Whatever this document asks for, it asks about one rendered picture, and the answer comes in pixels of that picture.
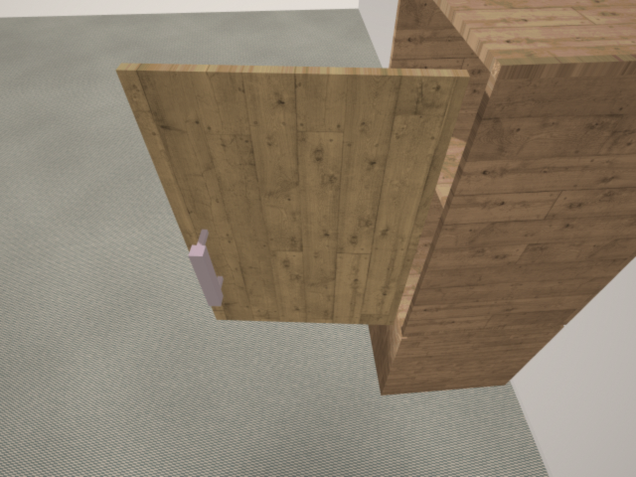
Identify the cupboard door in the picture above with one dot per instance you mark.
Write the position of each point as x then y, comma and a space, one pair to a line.
314, 183

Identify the handle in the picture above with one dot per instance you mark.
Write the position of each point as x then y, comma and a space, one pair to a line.
202, 264

